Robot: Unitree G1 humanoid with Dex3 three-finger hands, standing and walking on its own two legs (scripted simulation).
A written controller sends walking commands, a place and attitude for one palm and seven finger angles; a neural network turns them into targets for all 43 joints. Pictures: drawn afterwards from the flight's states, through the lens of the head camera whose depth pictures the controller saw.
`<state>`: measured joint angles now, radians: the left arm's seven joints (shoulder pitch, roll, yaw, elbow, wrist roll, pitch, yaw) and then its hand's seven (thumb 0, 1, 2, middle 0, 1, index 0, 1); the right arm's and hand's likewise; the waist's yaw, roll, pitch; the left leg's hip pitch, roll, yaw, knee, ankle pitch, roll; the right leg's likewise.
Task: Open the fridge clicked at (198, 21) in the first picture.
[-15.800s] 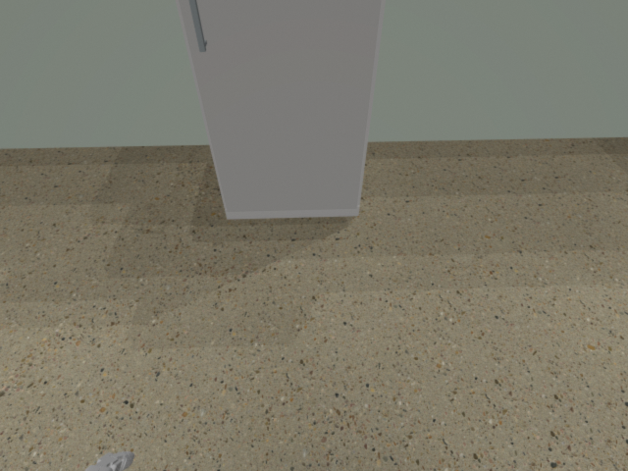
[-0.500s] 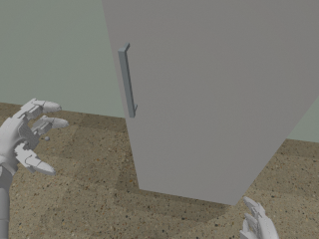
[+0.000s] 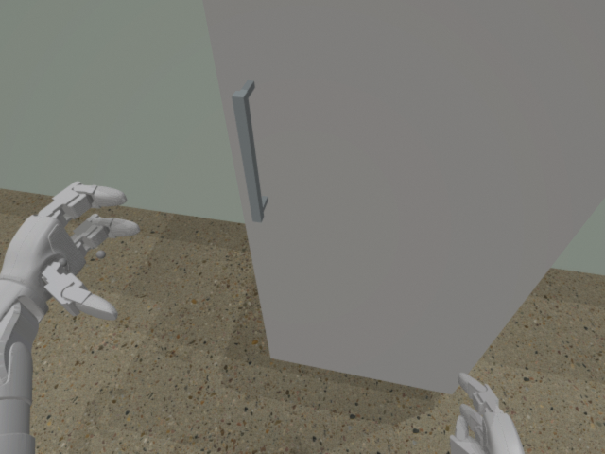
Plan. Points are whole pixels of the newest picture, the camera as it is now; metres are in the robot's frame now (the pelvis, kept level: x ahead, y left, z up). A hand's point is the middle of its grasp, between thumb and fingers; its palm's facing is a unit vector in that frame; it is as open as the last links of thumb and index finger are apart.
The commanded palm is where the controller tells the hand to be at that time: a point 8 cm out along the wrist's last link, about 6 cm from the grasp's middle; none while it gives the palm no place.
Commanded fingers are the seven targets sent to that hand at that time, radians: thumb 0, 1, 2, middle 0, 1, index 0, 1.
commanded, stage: move the hooked fingers beside the handle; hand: left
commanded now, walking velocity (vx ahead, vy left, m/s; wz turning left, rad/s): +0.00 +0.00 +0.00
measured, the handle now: (253, 158) +0.50 +0.13 +0.14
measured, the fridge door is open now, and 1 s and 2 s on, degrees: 0 0 0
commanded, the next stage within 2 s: none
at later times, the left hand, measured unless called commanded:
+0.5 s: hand (149, 223) +0.34 +0.23 +0.15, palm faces -0.08 -1.00 -0.03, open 13.9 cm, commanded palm +0.32 +0.29 +0.16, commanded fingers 0.00 -0.50 0.30 -0.30 -1.20 -0.30 -1.20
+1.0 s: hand (193, 190) +0.41 +0.20 +0.15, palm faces -0.10 -0.99 -0.03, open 13.9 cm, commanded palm +0.39 +0.25 +0.15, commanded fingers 0.00 -0.50 0.30 -0.30 -1.20 -0.30 -1.20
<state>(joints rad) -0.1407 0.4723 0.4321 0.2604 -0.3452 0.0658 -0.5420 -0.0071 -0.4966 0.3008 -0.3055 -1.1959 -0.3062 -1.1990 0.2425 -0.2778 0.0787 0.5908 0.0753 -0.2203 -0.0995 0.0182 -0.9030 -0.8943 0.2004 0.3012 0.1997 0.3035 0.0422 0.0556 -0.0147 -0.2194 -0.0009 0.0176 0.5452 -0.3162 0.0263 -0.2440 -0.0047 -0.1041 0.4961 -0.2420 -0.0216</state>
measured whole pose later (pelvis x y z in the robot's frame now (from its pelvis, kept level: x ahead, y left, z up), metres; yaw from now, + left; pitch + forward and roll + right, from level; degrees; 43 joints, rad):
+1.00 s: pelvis +0.01 +0.00 +0.00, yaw -2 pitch +3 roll +0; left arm -0.53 0.42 0.32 0.61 -0.24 -0.01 -0.38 -0.01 -0.49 0.30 -0.30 -1.20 -0.30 -1.20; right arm 0.30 -0.28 0.06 0.62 0.07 -0.13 -0.10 0.02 -0.90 -0.89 0.20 0.30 0.20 0.30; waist -0.03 0.04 -0.03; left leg -0.27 0.00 0.05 0.52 -0.31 0.02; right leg -0.32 0.00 -0.07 0.50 -0.24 -0.02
